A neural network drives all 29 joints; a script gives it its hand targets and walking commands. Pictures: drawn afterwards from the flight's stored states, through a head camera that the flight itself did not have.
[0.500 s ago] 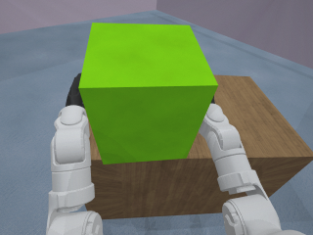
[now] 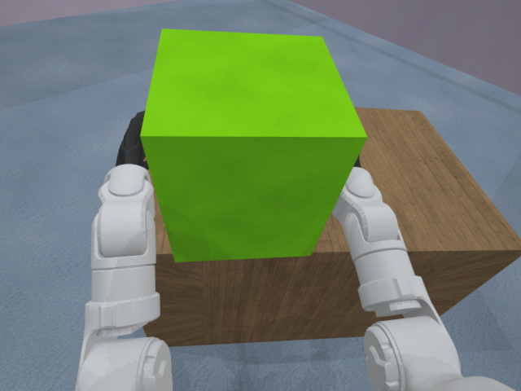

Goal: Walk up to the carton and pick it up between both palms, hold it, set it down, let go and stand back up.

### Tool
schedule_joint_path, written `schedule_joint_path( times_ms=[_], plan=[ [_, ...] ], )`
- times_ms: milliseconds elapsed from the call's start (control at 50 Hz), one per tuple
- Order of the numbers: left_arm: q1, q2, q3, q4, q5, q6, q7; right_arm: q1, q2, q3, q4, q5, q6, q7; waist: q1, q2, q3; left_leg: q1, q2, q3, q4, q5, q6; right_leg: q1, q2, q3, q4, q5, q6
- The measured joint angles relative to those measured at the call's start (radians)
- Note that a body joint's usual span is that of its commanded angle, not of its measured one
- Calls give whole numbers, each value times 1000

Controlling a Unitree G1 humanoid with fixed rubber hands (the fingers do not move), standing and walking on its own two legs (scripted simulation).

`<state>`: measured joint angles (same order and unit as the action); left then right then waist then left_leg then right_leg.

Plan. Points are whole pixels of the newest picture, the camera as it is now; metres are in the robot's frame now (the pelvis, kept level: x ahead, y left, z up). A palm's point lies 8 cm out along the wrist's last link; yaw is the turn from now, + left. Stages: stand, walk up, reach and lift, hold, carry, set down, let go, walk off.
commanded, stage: hold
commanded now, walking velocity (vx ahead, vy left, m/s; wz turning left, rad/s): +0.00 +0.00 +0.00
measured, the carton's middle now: (244, 155) +0.38 +0.01 +0.19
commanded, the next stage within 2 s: none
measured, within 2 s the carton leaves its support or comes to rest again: neither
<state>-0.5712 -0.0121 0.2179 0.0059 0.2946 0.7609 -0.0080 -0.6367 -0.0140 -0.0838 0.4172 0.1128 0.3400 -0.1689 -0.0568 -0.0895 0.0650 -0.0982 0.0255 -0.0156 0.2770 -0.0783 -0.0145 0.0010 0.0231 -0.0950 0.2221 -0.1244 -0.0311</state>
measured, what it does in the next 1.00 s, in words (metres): stands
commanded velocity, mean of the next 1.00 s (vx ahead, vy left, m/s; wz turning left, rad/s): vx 0.00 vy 0.00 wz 0.00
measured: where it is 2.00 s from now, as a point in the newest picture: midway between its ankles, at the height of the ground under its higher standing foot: outside the picture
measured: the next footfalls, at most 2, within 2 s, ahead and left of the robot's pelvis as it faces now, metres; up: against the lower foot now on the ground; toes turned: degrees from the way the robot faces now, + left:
none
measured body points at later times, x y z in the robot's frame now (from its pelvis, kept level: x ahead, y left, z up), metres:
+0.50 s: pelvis +0.02 +0.01 +0.00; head -0.01 +0.04 +0.45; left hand +0.37 +0.17 +0.19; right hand +0.38 -0.13 +0.19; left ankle +0.05 +0.13 -0.75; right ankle +0.01 -0.10 -0.75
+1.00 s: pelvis +0.00 +0.00 +0.00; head -0.03 +0.03 +0.45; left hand +0.36 +0.16 +0.19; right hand +0.37 -0.14 +0.19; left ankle +0.05 +0.13 -0.75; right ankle +0.01 -0.10 -0.75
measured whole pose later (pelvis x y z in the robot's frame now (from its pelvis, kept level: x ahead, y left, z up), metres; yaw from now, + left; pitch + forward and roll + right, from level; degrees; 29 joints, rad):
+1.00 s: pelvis +0.00 +0.00 +0.00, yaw +0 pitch -9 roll -1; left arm -0.53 -0.03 0.23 -0.10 0.30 0.84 -0.02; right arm -0.61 -0.05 -0.02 0.34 0.19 0.42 -0.21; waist -0.06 -0.07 0.07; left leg -0.03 0.03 -0.02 0.27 -0.08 -0.02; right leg 0.07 0.03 -0.10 0.20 -0.12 -0.03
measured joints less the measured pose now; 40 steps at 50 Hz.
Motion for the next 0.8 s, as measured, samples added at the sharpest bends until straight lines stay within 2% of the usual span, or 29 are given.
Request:
schedule_joint_path(
  times_ms=[160,300,600,800],
  plan=[
    [79,-4,-29,-112,-11,8,5,67,-25,65,-100,55,2,-29,-8,7,-9,21,-1,10,-21,-9,4,35,1,11,-58,15,6],
    [104,-9,-38,-160,-8,43,3,97,-33,84,-139,84,22,-44,-14,8,-20,51,-4,12,-16,-25,7,72,-2,13,-69,7,9],
    [89,-8,-20,-191,-8,97,4,47,-51,99,-138,124,76,-54,-3,18,-16,77,-3,7,-3,-32,5,100,-1,8,-55,-2,8],
    [47,-19,5,-122,7,107,-8,12,-44,72,-80,111,101,-46,-12,21,-15,75,-2,-6,0,-21,1,99,1,-5,-46,1,3]
  ],
)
